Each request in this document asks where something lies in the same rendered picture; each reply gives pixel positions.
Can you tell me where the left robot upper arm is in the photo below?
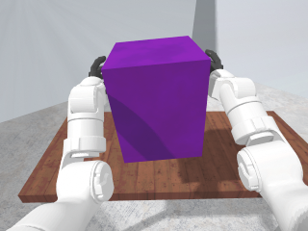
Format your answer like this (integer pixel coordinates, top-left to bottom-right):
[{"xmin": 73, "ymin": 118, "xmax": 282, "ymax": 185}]
[{"xmin": 6, "ymin": 160, "xmax": 115, "ymax": 231}]

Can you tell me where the carton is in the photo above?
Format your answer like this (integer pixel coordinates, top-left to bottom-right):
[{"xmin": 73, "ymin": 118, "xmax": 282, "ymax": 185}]
[{"xmin": 101, "ymin": 36, "xmax": 211, "ymax": 164}]

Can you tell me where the right robot hand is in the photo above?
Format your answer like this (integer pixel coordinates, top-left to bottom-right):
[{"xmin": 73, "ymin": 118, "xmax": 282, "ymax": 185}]
[{"xmin": 205, "ymin": 49, "xmax": 223, "ymax": 76}]

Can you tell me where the table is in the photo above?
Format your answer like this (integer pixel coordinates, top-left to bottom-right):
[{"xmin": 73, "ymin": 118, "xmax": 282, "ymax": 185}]
[{"xmin": 18, "ymin": 111, "xmax": 308, "ymax": 231}]

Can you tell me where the left robot forearm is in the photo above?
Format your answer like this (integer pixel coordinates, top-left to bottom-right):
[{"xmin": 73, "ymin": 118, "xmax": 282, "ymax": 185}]
[{"xmin": 56, "ymin": 76, "xmax": 107, "ymax": 196}]

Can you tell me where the left robot hand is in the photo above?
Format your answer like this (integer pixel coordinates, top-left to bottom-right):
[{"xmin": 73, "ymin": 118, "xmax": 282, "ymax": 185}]
[{"xmin": 89, "ymin": 56, "xmax": 107, "ymax": 94}]

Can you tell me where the right robot forearm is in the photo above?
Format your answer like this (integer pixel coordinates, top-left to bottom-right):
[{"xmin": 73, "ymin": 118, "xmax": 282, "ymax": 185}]
[{"xmin": 208, "ymin": 69, "xmax": 303, "ymax": 179}]

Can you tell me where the right robot upper arm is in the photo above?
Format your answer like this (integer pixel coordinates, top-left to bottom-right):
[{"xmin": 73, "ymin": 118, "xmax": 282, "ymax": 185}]
[{"xmin": 237, "ymin": 140, "xmax": 308, "ymax": 231}]

